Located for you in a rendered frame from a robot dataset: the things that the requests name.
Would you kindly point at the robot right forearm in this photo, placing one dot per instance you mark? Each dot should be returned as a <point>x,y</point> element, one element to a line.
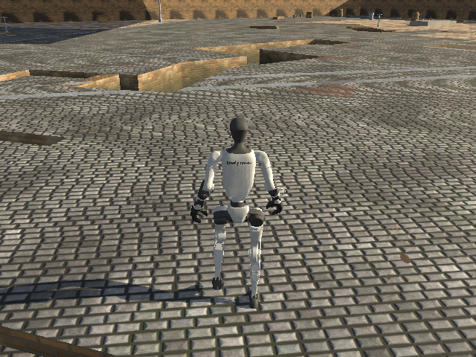
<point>275,195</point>

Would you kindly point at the humanoid robot torso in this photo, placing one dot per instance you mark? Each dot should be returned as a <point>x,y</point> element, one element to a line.
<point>238,179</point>

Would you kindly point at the left robot shin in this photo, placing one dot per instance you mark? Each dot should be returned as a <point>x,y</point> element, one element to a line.
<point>218,252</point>

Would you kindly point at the robot left upper arm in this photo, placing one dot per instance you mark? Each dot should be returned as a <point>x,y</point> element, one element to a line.
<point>210,172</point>

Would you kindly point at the robot right hand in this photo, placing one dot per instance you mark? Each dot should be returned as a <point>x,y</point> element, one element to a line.
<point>272,204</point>

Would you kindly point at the robot right upper arm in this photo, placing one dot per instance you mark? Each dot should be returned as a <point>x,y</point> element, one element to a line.
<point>266,170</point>

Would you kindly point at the robot left hand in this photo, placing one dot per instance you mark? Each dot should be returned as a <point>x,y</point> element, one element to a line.
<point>195,212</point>

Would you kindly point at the robot left forearm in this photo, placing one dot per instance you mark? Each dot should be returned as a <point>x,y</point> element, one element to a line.
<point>201,197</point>

